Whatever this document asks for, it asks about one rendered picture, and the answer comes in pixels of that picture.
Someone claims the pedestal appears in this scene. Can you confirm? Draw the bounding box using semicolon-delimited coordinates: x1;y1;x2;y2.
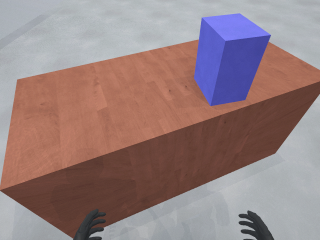
0;39;320;239

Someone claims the robot left hand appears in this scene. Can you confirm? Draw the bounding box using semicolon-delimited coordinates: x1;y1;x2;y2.
73;209;106;240

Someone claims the robot right hand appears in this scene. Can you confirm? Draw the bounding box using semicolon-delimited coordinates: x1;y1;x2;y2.
238;210;274;240

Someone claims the carton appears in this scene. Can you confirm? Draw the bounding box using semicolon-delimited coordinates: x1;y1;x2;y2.
194;13;271;106

